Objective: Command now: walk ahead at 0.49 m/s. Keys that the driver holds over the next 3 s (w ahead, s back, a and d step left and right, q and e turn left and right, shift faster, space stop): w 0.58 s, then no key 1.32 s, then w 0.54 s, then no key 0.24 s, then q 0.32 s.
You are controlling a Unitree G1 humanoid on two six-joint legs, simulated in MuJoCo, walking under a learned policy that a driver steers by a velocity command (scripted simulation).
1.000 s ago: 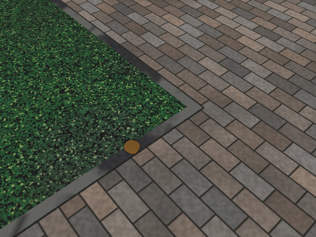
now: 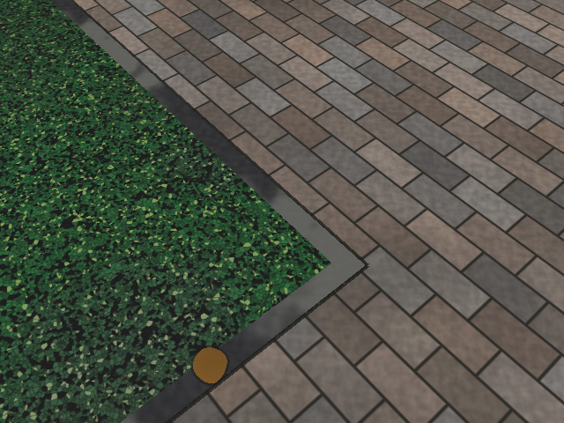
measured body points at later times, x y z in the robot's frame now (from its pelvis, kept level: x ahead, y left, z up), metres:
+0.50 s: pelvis +0.27 -0.03 +0.01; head +0.31 -0.04 +0.46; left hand +0.49 +0.17 -0.09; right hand +0.16 -0.26 -0.13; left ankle +0.10 +0.05 -0.71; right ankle +0.41 -0.12 -0.71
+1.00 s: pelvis +0.48 -0.04 +0.02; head +0.50 -0.03 +0.47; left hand +0.44 +0.18 -0.14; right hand +0.57 -0.26 -0.12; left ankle +0.55 +0.04 -0.72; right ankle +0.42 -0.12 -0.71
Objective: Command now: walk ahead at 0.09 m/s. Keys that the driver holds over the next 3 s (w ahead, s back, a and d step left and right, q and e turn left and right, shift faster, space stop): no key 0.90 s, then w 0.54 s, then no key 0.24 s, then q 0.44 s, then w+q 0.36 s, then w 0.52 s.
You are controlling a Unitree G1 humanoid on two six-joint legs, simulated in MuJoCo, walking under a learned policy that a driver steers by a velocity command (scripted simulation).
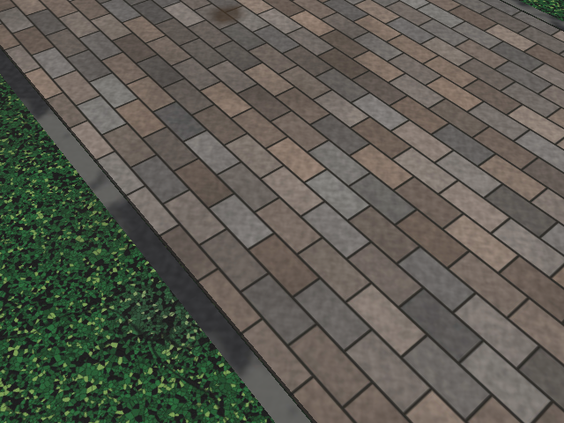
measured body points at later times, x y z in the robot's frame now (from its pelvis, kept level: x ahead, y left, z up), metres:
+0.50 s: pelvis +0.03 +0.00 +0.01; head +0.03 +0.00 +0.46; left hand +0.00 +0.21 -0.15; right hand +0.02 -0.22 -0.15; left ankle +0.08 +0.08 -0.73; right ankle -0.02 -0.09 -0.73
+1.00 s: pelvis +0.04 -0.01 +0.01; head +0.04 +0.00 +0.46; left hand -0.02 +0.19 -0.16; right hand +0.01 -0.21 -0.16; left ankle +0.08 +0.08 -0.73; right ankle -0.02 -0.09 -0.73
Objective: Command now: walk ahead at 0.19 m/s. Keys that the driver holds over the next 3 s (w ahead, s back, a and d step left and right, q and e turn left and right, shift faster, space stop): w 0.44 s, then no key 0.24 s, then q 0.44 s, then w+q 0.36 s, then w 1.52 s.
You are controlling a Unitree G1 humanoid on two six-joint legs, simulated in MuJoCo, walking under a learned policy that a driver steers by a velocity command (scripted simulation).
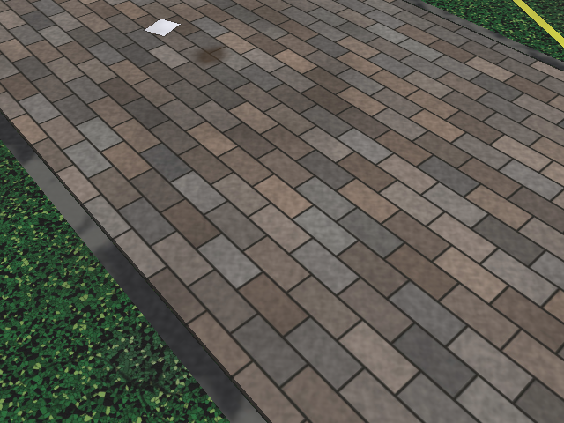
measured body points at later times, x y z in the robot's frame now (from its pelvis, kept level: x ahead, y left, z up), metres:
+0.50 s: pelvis +0.18 +0.06 +0.01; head +0.20 +0.08 +0.46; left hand +0.26 +0.30 -0.14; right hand +0.11 -0.15 -0.14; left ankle +0.12 +0.13 -0.74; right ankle +0.24 -0.07 -0.67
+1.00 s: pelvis +0.32 +0.04 +0.00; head +0.35 +0.04 +0.44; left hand +0.34 +0.30 -0.15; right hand +0.40 -0.19 -0.16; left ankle +0.31 +0.16 -0.69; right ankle +0.41 -0.01 -0.74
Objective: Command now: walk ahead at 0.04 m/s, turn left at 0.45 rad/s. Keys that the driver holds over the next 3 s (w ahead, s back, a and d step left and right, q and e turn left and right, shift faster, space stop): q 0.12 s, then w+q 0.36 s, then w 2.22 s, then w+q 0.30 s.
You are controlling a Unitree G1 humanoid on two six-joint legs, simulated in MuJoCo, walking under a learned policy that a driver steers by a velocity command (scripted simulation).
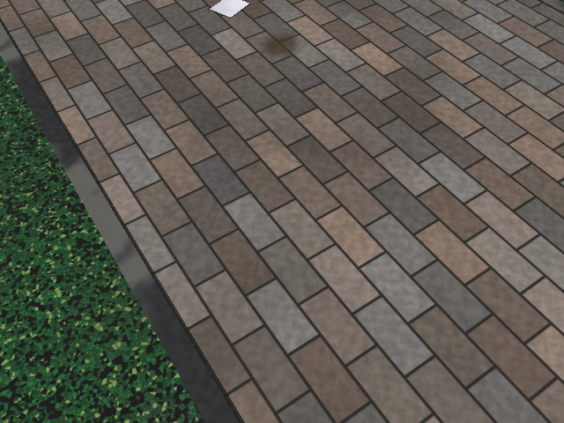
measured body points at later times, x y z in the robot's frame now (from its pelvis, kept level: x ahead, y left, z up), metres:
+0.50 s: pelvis +0.07 +0.05 +0.02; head +0.07 +0.08 +0.47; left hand +0.14 +0.34 -0.11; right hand +0.12 -0.22 -0.11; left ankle -0.02 +0.11 -0.74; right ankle +0.19 -0.09 -0.68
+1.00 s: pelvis +0.33 +0.07 +0.01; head +0.36 +0.06 +0.46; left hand +0.21 +0.29 -0.12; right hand +0.54 -0.11 -0.12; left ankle +0.37 +0.23 -0.67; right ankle +0.29 -0.03 -0.74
